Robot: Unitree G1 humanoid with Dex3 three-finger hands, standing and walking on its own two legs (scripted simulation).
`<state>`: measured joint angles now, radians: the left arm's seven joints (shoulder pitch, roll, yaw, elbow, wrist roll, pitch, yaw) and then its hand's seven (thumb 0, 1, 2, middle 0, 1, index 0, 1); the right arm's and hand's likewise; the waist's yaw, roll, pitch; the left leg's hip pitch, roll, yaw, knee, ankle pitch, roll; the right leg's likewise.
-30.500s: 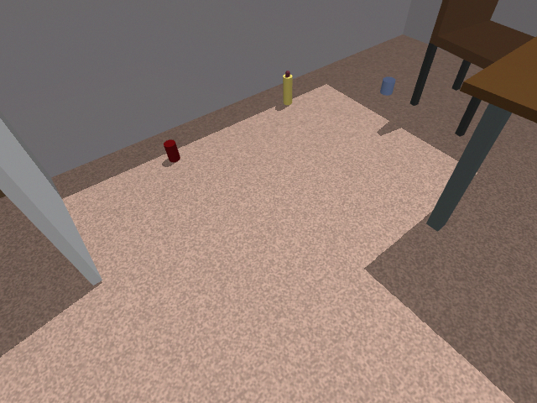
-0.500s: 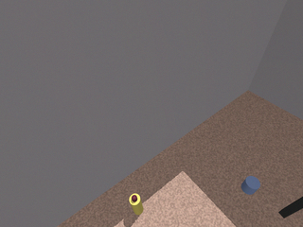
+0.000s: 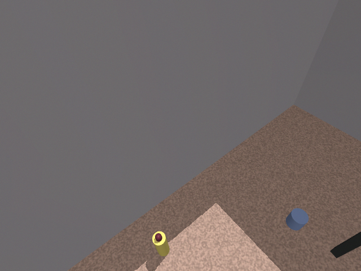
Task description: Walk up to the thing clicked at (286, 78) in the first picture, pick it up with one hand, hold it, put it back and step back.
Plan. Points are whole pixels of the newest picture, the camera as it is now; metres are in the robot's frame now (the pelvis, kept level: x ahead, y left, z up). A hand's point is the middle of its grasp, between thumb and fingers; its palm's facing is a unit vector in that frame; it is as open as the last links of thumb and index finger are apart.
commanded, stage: stand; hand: left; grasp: from the side
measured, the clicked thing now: (161, 243) +0.36 +0.18 -0.67
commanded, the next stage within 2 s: step back in 0.72 s
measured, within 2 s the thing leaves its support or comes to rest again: neither
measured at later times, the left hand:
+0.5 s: hand out of the picture +0.08 +0.25 -0.16, palm faces -0.01 -0.94 -0.34, open 7.3 cm
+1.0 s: hand out of the picture +0.08 +0.28 -0.17, palm faces +0.00 -0.92 -0.39, open 7.4 cm
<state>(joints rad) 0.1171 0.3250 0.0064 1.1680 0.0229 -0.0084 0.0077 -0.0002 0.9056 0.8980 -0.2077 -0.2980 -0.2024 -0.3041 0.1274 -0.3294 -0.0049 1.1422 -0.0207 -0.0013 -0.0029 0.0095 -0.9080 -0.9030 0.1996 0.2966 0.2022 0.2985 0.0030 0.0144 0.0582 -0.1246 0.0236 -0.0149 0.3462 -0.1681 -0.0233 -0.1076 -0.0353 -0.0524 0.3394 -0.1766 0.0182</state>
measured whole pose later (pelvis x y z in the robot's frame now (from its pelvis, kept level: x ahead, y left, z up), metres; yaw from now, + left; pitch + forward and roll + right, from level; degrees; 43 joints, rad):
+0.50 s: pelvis +0.01 +0.00 +0.00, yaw +0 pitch -3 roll +0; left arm 0.10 0.33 0.01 1.15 0.02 -0.01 0.01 0.00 0.91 0.90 -0.21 -0.30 -0.20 -0.30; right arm 0.11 -0.34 0.00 1.14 -0.02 0.00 0.00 0.01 -0.91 -0.90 0.20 0.30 0.20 0.30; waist 0.00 0.01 0.05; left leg -0.11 0.03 -0.02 0.33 -0.18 -0.02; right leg -0.09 -0.03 -0.05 0.32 -0.18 0.02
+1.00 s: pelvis -0.03 +0.01 -0.03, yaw +1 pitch -2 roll +0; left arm 0.05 0.38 0.06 0.98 0.02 0.04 0.01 0.00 0.90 0.90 -0.21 -0.30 -0.20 -0.30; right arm 0.08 -0.41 -0.07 0.97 0.00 0.06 0.02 0.01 -0.91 -0.90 0.20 0.30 0.20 0.30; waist -0.02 0.01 0.18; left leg -0.37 -0.02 -0.04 0.78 -0.37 0.04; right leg -0.32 -0.07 -0.06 0.64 -0.28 0.01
